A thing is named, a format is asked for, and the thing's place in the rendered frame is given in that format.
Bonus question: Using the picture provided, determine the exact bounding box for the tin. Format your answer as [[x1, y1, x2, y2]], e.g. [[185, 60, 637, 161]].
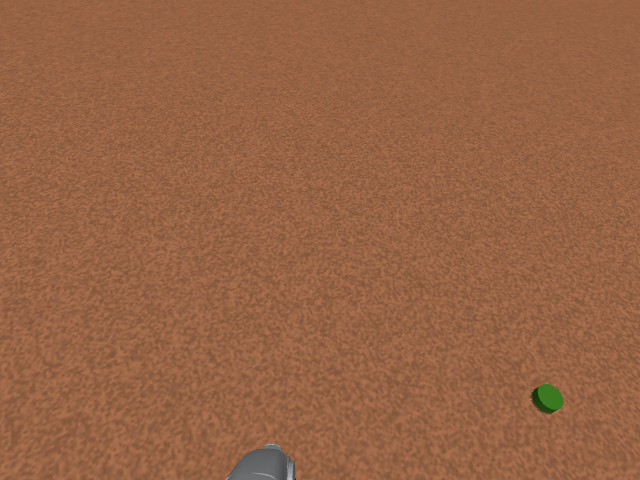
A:
[[532, 384, 564, 413]]

